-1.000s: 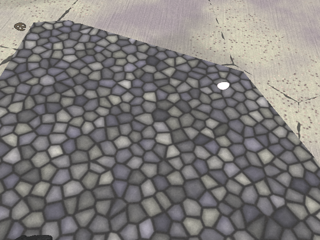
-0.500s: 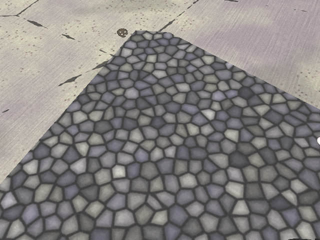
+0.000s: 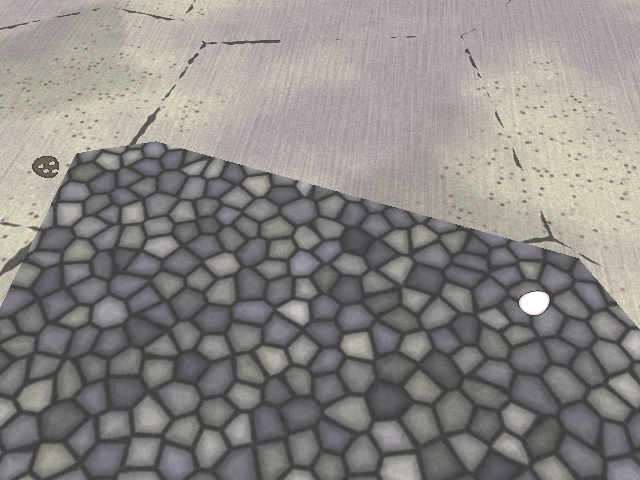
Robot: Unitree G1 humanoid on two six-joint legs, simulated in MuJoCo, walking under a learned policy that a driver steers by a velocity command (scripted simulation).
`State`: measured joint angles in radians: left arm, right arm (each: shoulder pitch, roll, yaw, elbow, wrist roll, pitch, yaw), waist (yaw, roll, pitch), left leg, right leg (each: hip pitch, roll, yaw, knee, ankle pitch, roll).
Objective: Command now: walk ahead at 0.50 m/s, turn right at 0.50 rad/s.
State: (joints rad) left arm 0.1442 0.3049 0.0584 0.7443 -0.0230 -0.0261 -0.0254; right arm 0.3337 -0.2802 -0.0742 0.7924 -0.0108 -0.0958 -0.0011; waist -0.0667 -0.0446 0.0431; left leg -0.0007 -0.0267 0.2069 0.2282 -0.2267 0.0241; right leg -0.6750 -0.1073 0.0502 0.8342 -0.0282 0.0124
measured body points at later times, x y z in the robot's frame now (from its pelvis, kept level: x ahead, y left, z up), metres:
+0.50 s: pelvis +0.27 -0.07 +0.00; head +0.31 -0.10 +0.45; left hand +0.41 +0.19 -0.10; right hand +0.41 -0.38 -0.08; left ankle +0.49 +0.08 -0.68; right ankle +0.23 -0.13 -0.74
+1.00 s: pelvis +0.56 -0.09 +0.00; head +0.59 -0.09 +0.45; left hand +0.82 +0.09 -0.08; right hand +0.51 -0.37 -0.11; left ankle +0.56 -0.01 -0.74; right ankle +0.64 -0.30 -0.69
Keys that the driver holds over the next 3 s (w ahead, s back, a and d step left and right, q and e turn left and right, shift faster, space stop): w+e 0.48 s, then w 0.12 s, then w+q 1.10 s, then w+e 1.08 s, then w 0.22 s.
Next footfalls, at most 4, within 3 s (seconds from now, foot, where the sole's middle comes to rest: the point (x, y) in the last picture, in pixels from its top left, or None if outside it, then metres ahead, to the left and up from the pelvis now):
0.18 right None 0.27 -0.14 -0.78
0.68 left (325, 427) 0.59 -0.02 -0.78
1.18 right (434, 344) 0.78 -0.29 -0.78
1.68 left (312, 258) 1.05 -0.02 -0.78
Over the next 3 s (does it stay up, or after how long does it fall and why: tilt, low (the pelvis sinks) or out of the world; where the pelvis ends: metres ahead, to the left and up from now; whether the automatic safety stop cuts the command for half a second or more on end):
stays up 1.64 -0.11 0.00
